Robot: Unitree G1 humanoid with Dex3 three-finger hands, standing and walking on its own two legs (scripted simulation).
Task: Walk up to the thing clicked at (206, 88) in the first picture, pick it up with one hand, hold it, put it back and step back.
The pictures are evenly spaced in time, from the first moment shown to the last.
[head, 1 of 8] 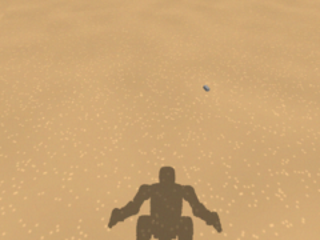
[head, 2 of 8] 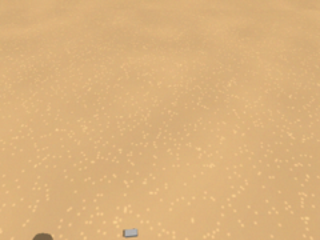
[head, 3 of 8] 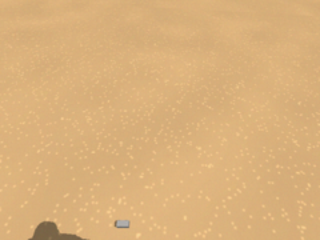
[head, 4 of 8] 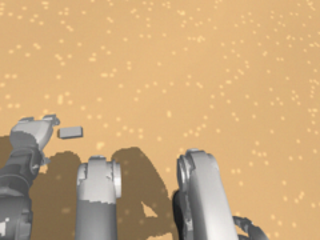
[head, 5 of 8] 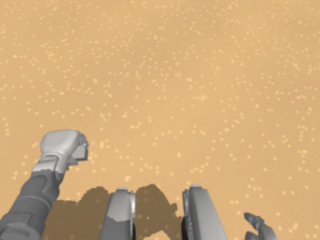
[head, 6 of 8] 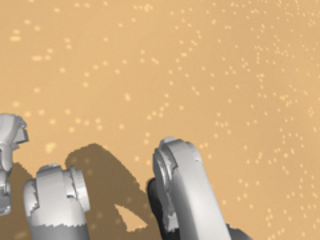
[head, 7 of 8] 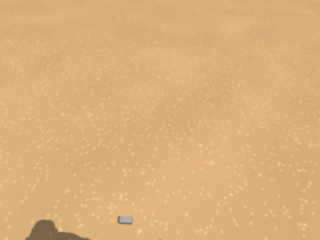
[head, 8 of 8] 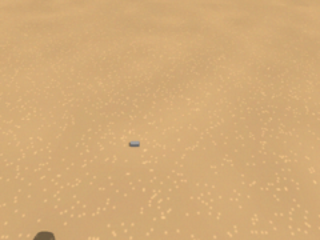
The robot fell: no
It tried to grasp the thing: yes
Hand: left
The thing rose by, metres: 0.69
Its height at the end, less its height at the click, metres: +0.00
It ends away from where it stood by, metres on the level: 0.01
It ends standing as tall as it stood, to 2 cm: yes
